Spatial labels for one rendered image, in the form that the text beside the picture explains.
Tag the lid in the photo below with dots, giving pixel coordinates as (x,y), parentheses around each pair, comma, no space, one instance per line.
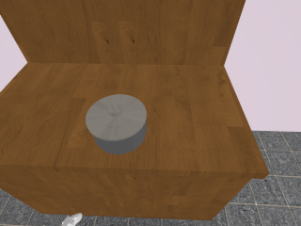
(105,127)

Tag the table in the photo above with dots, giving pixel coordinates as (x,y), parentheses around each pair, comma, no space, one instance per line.
(198,151)

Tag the knob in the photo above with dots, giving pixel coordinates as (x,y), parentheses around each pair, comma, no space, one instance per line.
(115,110)

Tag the robot left hand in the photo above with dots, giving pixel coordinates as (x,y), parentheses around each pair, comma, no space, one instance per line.
(71,221)

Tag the pot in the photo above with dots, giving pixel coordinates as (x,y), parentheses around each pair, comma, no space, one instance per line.
(125,145)

